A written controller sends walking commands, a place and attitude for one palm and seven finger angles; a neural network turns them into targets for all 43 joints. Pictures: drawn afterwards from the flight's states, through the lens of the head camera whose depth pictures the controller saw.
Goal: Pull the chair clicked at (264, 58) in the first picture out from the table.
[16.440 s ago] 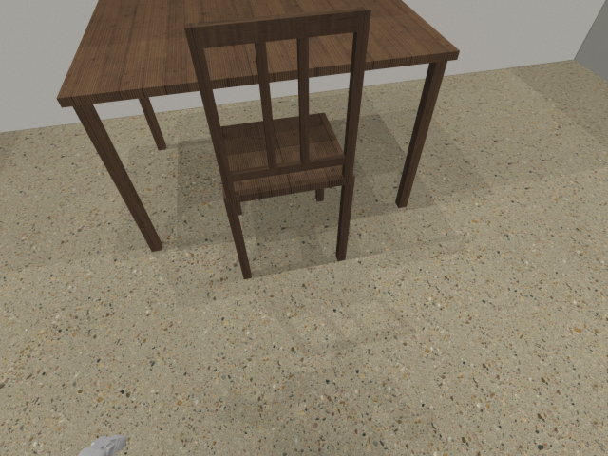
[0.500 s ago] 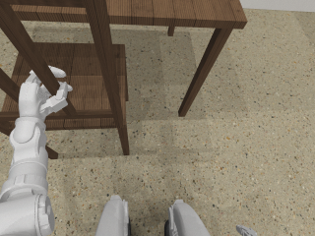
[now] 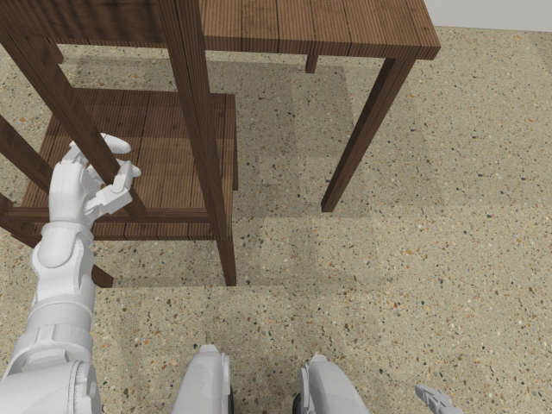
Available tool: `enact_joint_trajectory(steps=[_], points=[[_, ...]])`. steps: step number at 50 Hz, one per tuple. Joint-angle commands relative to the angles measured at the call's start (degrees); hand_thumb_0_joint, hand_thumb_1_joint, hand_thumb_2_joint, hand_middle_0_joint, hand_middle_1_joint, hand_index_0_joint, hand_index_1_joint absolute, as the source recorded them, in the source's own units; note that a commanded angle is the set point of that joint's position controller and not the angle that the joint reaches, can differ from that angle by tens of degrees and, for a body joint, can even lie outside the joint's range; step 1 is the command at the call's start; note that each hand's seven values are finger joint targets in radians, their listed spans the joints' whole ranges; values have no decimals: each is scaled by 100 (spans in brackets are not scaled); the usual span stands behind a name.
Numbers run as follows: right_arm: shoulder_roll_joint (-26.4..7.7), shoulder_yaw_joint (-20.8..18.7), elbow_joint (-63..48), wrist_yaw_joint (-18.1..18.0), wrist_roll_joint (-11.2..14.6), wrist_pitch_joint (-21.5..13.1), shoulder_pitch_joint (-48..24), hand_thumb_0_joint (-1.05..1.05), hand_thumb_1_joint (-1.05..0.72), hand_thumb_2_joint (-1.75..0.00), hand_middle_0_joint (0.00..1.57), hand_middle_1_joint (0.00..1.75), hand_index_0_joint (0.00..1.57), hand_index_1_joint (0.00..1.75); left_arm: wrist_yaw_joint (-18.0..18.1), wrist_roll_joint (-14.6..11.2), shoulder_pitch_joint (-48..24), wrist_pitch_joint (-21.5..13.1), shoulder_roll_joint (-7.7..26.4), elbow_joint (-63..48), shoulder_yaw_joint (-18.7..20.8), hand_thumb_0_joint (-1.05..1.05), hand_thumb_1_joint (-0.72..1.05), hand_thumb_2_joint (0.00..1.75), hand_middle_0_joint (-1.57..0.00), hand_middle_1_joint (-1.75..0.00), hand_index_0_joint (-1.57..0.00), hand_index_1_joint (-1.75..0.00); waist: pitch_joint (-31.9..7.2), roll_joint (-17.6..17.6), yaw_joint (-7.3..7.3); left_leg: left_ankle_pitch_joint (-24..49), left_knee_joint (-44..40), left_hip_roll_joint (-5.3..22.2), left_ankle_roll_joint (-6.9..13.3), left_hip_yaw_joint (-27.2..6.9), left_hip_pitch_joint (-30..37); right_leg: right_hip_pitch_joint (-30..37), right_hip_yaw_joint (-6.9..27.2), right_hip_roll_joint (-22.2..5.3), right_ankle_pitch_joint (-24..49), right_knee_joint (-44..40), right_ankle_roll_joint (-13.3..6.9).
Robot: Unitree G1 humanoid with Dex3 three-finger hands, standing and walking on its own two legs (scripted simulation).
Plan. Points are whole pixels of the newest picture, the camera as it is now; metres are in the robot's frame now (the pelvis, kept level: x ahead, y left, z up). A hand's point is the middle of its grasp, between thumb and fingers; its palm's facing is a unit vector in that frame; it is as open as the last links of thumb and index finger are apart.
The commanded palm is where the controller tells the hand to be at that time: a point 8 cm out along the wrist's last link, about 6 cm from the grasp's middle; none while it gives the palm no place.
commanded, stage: step backward, pulling the chair out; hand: left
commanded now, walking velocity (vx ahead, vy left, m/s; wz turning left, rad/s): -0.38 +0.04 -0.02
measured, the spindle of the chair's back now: (18, 151) +0.45 +0.34 +0.06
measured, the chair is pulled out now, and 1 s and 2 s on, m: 0.03 0.19 0.26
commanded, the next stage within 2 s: none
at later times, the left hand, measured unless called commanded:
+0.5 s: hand (141, 203) +0.39 +0.18 +0.04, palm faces +0.11 -0.98 -0.14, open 5.3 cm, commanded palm +0.36 +0.23 +0.04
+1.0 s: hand (165, 283) +0.28 +0.14 +0.04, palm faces +0.03 -0.99 -0.16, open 5.4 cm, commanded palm +0.29 +0.19 +0.04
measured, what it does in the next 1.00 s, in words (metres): rises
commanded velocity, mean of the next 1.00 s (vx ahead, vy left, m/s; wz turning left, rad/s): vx -0.38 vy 0.02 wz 0.00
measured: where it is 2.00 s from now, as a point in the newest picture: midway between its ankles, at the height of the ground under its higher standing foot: outside the picture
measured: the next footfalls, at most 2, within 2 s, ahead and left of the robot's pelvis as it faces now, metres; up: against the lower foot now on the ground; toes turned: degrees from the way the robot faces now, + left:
left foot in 1.40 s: -0.05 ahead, +0.14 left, +0.00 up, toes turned +1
right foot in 1.98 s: -0.06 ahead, -0.13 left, +0.00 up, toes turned -1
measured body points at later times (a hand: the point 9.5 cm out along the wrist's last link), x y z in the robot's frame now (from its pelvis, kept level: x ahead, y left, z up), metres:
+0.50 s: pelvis -0.01 +0.01 +0.09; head +0.09 +0.03 +0.53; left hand +0.38 +0.23 +0.05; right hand +0.05 -0.27 -0.03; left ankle +0.03 +0.10 -0.63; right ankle -0.01 -0.13 -0.62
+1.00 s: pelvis -0.07 +0.01 +0.10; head +0.00 +0.00 +0.54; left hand +0.28 +0.19 +0.05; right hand +0.01 -0.28 -0.03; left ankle +0.03 +0.10 -0.63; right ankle -0.01 -0.13 -0.62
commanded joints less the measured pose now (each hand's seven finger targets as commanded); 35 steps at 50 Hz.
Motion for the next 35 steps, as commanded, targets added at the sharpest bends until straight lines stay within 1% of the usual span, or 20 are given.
enact_joint_trajectory(steps=[1,2,3,4,5,6,7,8,10,12,13,15,17,19,25,27,28,32,33,35], points=[[-850,-299,-816,-265,289,120,751,0,-90,-90,20,30,20,30,837,774,-2931,162,2960,-2105,382,0,90,90,-50,-145,-50,-145,-4263,1601,447,2497,-1780,-51,-6,-172,4780,2540,468,-229,2431,-1632,-327],[-741,-313,-922,-410,333,100,799,0,-90,-90,20,30,20,30,1261,794,-2695,529,2253,-2126,9,0,90,90,-50,-145,-50,-145,-3895,1643,276,2706,-1989,-137,10,-164,5070,2623,366,-143,3078,-1982,-291],[-794,-289,-879,-490,326,130,799,0,-90,-90,20,30,20,30,1521,816,-2193,890,2006,-1805,-91,0,90,90,-50,-145,-50,-145,-3696,1300,241,2979,-2060,-87,18,-239,4988,2634,316,-145,3411,-2075,-251],[-762,-254,-805,-539,349,230,803,0,-90,-90,20,30,20,30,1681,882,-1556,1239,1462,-952,-469,0,90,90,-50,-145,-50,-145,-2859,687,179,2426,-2274,22,49,-307,4586,2555,249,-131,2939,-2293,-171],[-763,-230,-691,-584,350,304,757,0,-90,-90,20,30,20,30,1827,883,-1398,1489,1193,-390,-651,0,90,90,-50,-145,-50,-145,-2275,321,172,2212,-2348,38,130,-282,3896,2775,352,-194,2966,-2478,-125],[-807,-213,-593,-622,344,351,766,0,-90,-90,20,30,20,30,1948,891,-1552,1606,1118,-58,-731,0,90,90,-50,-145,-50,-145,-1895,194,130,2335,-2481,79,135,-302,3612,2976,344,-293,3242,-2530,-109],[-855,-218,-498,-641,334,372,800,0,-90,-90,20,30,20,30,2049,917,-1772,1637,1095,238,-766,0,90,90,-50,-145,-50,-145,-1756,28,89,2552,-2571,143,133,-343,3591,3153,351,-372,3478,-2612,-61],[-909,-237,-437,-668,302,376,829,0,-90,-90,20,30,20,30,2138,955,-2042,1579,1241,383,-676,0,90,90,-50,-145,-50,-145,-1762,306,111,2973,-2653,150,112,-323,3796,3256,380,-447,3835,-2706,-51],[-874,-250,-260,-656,270,350,919,0,-90,-90,20,30,20,30,2199,966,-2336,1431,1003,704,-846,0,90,90,-50,-145,-50,-145,-1812,618,103,3915,-2770,275,106,-372,4293,3411,413,-531,4425,-2793,13],[-865,-276,-127,-645,247,310,965,0,-90,-90,20,30,20,30,2180,962,-2372,1331,817,920,-978,0,90,90,-50,-145,-50,-145,-1844,908,144,4724,-2900,405,98,-475,4732,3452,408,-514,4518,-2857,13],[-889,-315,-75,-662,242,281,968,0,-90,-90,20,30,20,30,2169,947,-2477,1258,885,843,-915,0,90,90,-50,-145,-50,-145,-1970,1044,173,5157,-2955,456,116,-547,5027,3502,406,-486,4514,-2879,7],[-863,-341,-4,-656,236,215,914,0,-90,-90,20,30,20,30,2101,918,-2349,1190,655,999,-1056,0,90,90,-50,-145,-50,-145,-1822,1205,201,5440,-3131,607,134,-735,5314,3347,375,-388,3888,-2927,-3],[-874,-375,2,-660,235,157,810,0,-90,-90,20,30,20,30,2047,888,-2235,1156,526,992,-1150,0,90,90,-50,-145,-50,-145,-1689,1267,228,5244,-3339,711,156,-861,5375,3333,362,-319,3284,-2993,-24],[-879,-395,5,-673,228,97,764,0,-90,-90,20,30,20,30,2014,873,-2082,1134,494,938,-1144,0,90,90,-50,-145,-50,-145,-1685,1263,248,5472,-3457,794,200,-950,5599,3354,353,-265,3105,-3022,-25],[-858,-422,-42,-692,227,1,634,0,-90,-90,20,30,20,30,1974,853,-1750,1094,352,572,-1217,0,90,90,-50,-145,-50,-145,-1755,921,251,5327,-3616,897,195,-887,5694,3682,373,-270,3195,-3155,-27],[-845,-426,-48,-712,252,-26,540,0,-90,-90,20,30,20,30,1981,823,-1769,1086,351,477,-1224,0,90,90,-50,-145,-50,-145,-1699,820,263,4743,-3696,922,205,-793,5497,3833,400,-299,3150,-3231,-20],[-878,-427,-43,-741,258,-47,530,0,-90,-90,20,30,20,30,1998,820,-1727,1101,483,516,-1149,0,90,90,-50,-145,-50,-145,-1657,789,281,4523,-3745,915,214,-790,5363,3933,417,-305,3213,-3263,-21],[-843,-390,64,-792,321,-200,454,0,-90,-90,20,30,20,30,2066,770,-1936,1078,398,573,-1302,0,90,90,-50,-145,-50,-145,-1466,615,276,3240,-3848,787,153,-620,4918,4126,575,-467,3017,-3482,-30],[-894,-407,105,-827,322,-243,469,0,-90,-90,20,30,20,30,2108,780,-1994,1069,607,593,-1182,0,90,90,-50,-145,-50,-145,-1439,584,288,3040,-3862,740,143,-588,4873,4162,644,-527,3012,-3543,-41],[-824,-370,172,-836,348,-339,411,0,-90,-90,20,30,20,30,2144,750,-2128,1052,466,702,-1330,0,90,90,-50,-145,-50,-145,-1233,338,257,2447,-3837,616,90,-486,4784,4101,771,-671,2717,-3773,-36]])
